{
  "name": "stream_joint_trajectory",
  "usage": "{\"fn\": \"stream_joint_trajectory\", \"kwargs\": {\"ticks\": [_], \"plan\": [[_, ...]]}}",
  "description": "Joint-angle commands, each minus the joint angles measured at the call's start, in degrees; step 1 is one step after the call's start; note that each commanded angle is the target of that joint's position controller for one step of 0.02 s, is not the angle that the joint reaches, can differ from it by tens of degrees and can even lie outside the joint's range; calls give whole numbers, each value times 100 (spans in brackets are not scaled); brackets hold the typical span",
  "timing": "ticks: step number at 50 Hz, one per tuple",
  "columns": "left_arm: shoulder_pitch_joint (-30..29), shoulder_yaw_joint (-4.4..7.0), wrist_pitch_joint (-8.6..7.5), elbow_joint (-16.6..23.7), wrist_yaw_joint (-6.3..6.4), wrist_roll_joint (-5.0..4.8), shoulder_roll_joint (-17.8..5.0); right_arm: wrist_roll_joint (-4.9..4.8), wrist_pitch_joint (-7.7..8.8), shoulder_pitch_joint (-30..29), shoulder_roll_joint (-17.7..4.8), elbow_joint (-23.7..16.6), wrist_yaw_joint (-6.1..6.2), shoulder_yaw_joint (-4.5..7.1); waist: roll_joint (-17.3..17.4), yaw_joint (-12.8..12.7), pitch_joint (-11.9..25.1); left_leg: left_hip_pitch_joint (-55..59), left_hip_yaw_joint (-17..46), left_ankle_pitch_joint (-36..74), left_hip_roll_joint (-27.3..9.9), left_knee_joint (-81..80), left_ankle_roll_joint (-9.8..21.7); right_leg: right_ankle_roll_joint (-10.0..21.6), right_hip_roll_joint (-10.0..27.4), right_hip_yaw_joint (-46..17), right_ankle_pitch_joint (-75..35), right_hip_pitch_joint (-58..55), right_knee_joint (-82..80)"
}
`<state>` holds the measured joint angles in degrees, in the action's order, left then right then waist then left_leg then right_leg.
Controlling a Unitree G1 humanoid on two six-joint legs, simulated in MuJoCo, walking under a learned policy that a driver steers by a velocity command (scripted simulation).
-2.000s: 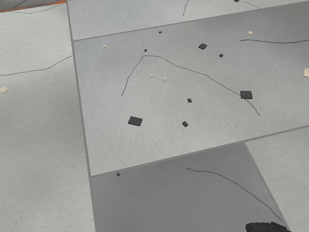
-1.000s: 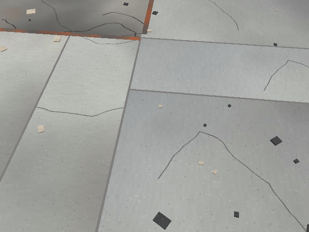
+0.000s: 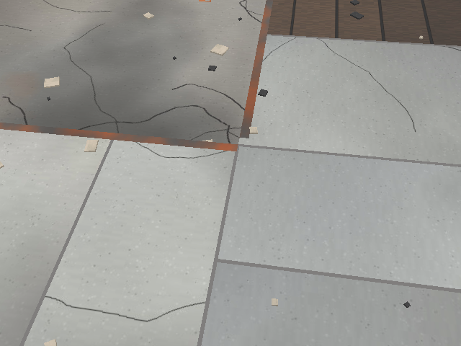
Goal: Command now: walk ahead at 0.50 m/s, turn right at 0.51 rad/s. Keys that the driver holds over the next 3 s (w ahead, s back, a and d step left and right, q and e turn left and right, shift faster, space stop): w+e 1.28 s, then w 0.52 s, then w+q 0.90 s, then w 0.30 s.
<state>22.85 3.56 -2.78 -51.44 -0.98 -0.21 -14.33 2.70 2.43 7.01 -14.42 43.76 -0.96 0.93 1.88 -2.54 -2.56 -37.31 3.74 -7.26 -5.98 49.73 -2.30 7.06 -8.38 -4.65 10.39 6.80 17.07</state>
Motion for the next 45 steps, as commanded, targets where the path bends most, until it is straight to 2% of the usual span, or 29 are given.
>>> {"fn": "stream_joint_trajectory", "kwargs": {"ticks": [1,4,6,8,9,10,11,12,13,14,15,16,17,18,20,24,27,30,33,35,36,37,38,39,40,41,42,43,45], "plan": [[323,223,-51,295,51,-6,-919,-41,45,-576,-365,-511,-25,51,-529,-118,62,61,-314,637,267,-659,-106,540,1305,-1222,-1634,55,-475],[562,233,-18,307,96,59,-940,-79,86,-1055,-383,-703,-37,14,-574,-294,81,4,-299,603,420,-1145,-73,538,1382,-1435,-2056,-397,-163],[558,251,-8,364,132,111,-995,-106,137,-1193,-443,-809,-34,7,-622,-292,99,195,-234,416,518,-1470,4,502,1486,-1633,-2308,-577,87],[240,283,-11,494,171,129,-1097,-126,191,-812,-597,-752,-10,47,-697,-18,164,993,-148,82,617,-1929,141,324,1535,-1798,-2425,-398,362],[47,296,-25,562,162,131,-1155,-137,222,-360,-707,-621,29,93,-711,198,315,1721,-183,-138,744,-2112,234,215,1462,-1824,-2720,-194,694],[-65,289,-61,585,118,90,-1153,-117,287,326,-856,-433,94,162,-481,552,651,2735,-164,-46,726,-2495,379,77,1175,-1645,-2828,53,1499],[-42,207,-117,698,54,9,-871,-4,348,1134,-1239,-360,196,267,82,864,1377,4013,728,-833,-238,-2669,664,-79,821,-1236,-1940,612,2857],[327,77,-127,866,60,-130,-307,112,291,1476,-1659,-408,273,361,1078,743,1893,5352,2799,-1432,-1720,-3033,1064,-251,66,-427,1492,2202,4347],[678,116,-55,888,94,12,-699,8,190,1306,-1658,-350,244,425,1405,439,1978,5160,4253,-1949,-2064,-3307,1503,-213,242,-162,2168,2976,5135],[362,150,28,732,99,122,-890,-36,158,934,-1013,-461,210,303,410,397,1159,4431,3445,-2214,-1770,-3372,1408,-214,634,-198,1616,3131,5411],[-36,135,46,768,27,153,-814,-73,170,696,-652,-458,179,212,10,406,596,3748,2471,-1669,-1391,-3517,1270,-271,784,-125,1179,3033,5216],[-163,127,79,797,-29,165,-711,-53,186,601,-551,-430,170,178,149,312,384,3370,1785,-1028,-1115,-3674,1105,-331,932,-69,979,2886,5005],[-228,129,143,833,-86,233,-688,-72,228,688,-543,-342,182,170,390,266,263,3157,1308,-440,-942,-3748,1040,-389,1032,-26,904,2801,4884],[-217,116,207,821,-128,252,-644,-103,275,766,-560,-269,167,181,441,228,242,3061,955,70,-827,-3799,1014,-426,1046,37,809,2735,4903],[-403,101,267,946,-183,237,-584,-166,373,941,-611,-171,125,214,409,189,316,3130,573,794,-860,-3869,1081,-467,1073,70,592,2882,4901],[-1135,54,301,1235,-268,242,-513,-178,391,1161,-659,-12,104,260,313,261,121,3279,-123,1146,-857,-4100,1160,-584,1194,155,-83,3489,4507],[-1657,-24,277,1412,-323,213,-394,-163,370,1272,-680,97,89,277,300,353,-14,3308,-676,1332,-708,-4112,1067,-580,1197,378,-700,3381,3593],[-2231,-95,246,1625,-392,224,-322,-168,346,1475,-804,212,115,316,309,510,-155,3455,-1001,1435,-789,-4080,988,-443,1189,705,-884,3077,2673],[-2494,-101,240,1766,-396,254,-372,-153,258,1705,-921,355,156,351,302,577,-216,3929,-1256,2101,-920,-3759,889,-211,1049,1009,-364,2845,2120],[-2308,-63,240,1754,-340,291,-440,-138,179,1756,-1079,428,194,379,406,447,-19,4177,-1511,3850,-952,-3002,800,14,708,1255,269,2303,1893],[-1922,-16,222,1659,-300,308,-518,-136,128,1778,-1176,455,209,396,438,267,247,4245,-1611,4635,-954,-2267,778,155,472,1323,532,1819,1770],[-1142,63,170,1427,-243,340,-625,-165,78,1740,-1222,438,219,397,316,-90,704,3967,-1744,4630,-886,-1140,706,322,244,1307,428,834,1388],[-121,214,137,1116,-146,395,-967,-148,69,1699,-1143,306,216,366,-108,-526,1325,2880,-1783,3219,-757,437,532,574,656,538,642,-715,1139],[-149,374,154,1178,-53,322,-1658,-153,103,1884,-396,-124,97,200,-1539,-141,1818,382,-1714,-1849,121,2367,205,1219,2483,-2343,987,-2463,842],[132,420,210,1313,-15,128,-1749,-102,141,1276,-862,-329,79,297,-1024,-513,2191,-453,-506,-2407,618,3216,128,1600,2893,-4058,455,-2676,88],[-43,390,231,1151,38,101,-1590,-151,183,805,-854,-469,58,291,-599,-411,1347,-908,-208,-1750,254,3119,189,1455,2679,-2950,-223,-2232,78],[-278,308,209,1096,72,67,-1269,-179,247,841,-752,-432,66,230,-360,-160,740,-651,-256,-1302,50,2559,205,1261,2452,-2274,-969,-1354,29],[-542,246,171,1107,85,73,-1070,-137,224,914,-733,-352,74,234,-186,112,443,-245,-238,-1211,-87,2097,185,1032,2109,-1791,-1482,-696,-57],[-812,162,90,1156,73,34,-861,14,19,1214,-704,-275,50,231,-304,434,448,414,-223,-1243,-131,1697,70,938,1750,-1305,-2036,10,-217]]}}
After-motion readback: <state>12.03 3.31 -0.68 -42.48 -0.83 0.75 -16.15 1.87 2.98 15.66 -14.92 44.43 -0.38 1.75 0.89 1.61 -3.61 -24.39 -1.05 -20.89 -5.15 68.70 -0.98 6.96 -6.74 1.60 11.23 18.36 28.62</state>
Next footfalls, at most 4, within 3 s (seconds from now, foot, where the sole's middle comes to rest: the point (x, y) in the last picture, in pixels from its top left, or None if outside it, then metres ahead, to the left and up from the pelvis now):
0.22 left None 0.30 0.13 -0.78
0.76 right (318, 343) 0.49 -0.17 -0.78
1.28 left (325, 236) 0.83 -0.22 -0.78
1.76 right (427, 243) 0.81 -0.54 -0.78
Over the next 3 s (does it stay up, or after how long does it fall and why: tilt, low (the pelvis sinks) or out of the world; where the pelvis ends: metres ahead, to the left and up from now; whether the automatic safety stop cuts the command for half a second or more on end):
stays up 1.28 -0.82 -0.01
